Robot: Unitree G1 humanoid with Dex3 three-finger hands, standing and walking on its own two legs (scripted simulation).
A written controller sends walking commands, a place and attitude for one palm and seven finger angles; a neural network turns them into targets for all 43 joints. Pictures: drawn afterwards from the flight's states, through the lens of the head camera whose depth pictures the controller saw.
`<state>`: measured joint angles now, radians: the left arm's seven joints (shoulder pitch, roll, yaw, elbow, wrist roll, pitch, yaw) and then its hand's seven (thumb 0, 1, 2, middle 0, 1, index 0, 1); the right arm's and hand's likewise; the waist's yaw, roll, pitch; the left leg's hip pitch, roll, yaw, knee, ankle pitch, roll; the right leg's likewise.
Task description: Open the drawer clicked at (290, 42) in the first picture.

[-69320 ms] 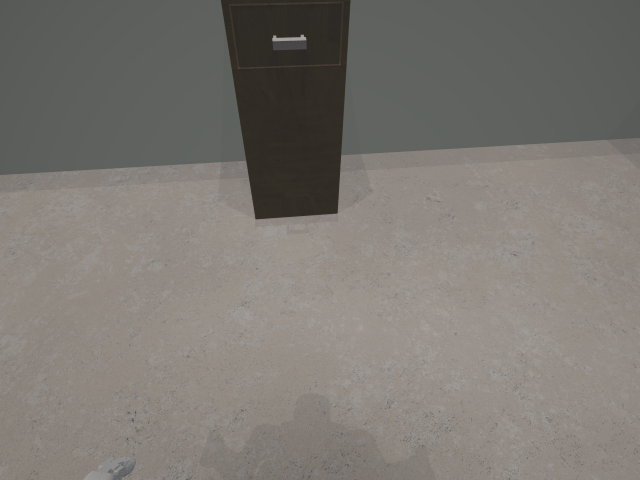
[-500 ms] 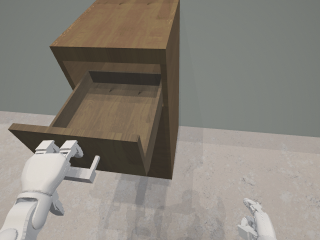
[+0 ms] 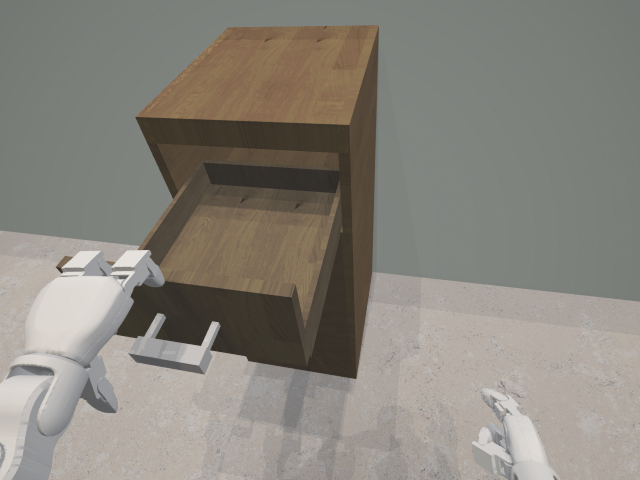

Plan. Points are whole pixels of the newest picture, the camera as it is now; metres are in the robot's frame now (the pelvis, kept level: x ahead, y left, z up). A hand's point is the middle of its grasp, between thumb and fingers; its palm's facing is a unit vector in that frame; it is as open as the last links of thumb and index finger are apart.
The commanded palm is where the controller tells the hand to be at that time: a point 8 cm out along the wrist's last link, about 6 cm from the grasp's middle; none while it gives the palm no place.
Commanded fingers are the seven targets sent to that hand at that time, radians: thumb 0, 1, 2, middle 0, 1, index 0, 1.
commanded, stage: lift the hand off the handle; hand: left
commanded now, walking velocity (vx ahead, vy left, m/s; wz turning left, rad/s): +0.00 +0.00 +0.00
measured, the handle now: (178, 339) +0.27 +0.25 +0.01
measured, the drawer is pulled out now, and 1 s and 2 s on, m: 0.29 0.29 0.29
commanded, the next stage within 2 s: draw the hand back to the body in 0.42 s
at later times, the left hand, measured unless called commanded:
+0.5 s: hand (96, 299) +0.23 +0.28 +0.16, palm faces +0.04 -0.03 -1.00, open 13.9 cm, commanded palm +0.20 +0.27 +0.21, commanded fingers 0.00 -0.50 0.30 -0.30 -1.20 -0.30 -1.20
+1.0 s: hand (97, 333) +0.20 +0.27 +0.14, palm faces -0.01 -0.05 -1.00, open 13.9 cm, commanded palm +0.17 +0.28 +0.21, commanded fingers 0.00 -0.50 0.30 -0.30 -1.20 -0.30 -1.20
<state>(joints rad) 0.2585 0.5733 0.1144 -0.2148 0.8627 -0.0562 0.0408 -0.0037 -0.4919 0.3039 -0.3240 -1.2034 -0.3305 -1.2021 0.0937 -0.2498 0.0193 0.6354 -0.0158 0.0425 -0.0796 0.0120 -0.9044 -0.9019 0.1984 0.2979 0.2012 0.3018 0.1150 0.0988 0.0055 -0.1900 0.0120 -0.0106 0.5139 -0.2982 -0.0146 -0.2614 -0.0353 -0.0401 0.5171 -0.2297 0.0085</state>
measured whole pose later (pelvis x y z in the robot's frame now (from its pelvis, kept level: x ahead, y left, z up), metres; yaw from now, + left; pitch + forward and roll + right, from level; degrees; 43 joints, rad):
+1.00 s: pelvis -0.01 -0.01 +0.01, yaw +1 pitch -3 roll +0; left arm 0.25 0.62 0.17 -0.29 0.75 -0.04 -0.13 0.00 -0.49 0.30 -0.32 -1.20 -0.32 -1.20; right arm 0.11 -0.27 0.04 0.62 0.00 0.02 -0.05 0.01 -0.90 -0.90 0.20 0.30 0.20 0.30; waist 0.11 0.12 0.04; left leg -0.14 0.02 -0.02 0.44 -0.25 -0.02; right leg -0.21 -0.03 -0.05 0.44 -0.18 0.00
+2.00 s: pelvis +0.01 +0.00 +0.01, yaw -1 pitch -6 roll -1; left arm 0.46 0.32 0.33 -0.50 -0.03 -0.14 0.08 0.00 0.72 0.83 -0.23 -0.41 -0.22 -0.41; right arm 0.19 -0.20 0.03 0.63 -0.03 -0.18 -0.08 0.01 -0.90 -0.90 0.20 0.30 0.20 0.30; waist 0.08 0.07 0.04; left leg -0.05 0.04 -0.01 0.41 -0.27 -0.02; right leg -0.11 -0.01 -0.04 0.39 -0.18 0.00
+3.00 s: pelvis -0.12 +0.01 -0.02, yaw +0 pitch -2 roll -2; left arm 0.52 0.37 0.41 -0.61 0.02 -0.22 0.18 0.01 0.89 0.90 -0.22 -0.30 -0.21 -0.30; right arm 0.27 -0.18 0.00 0.56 -0.04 -0.11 -0.08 0.01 -0.90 -0.90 0.20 0.30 0.20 0.30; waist -0.03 0.01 0.00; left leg -0.43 0.04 -0.02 0.63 -0.15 0.01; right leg -0.51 0.05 0.01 0.96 -0.42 0.01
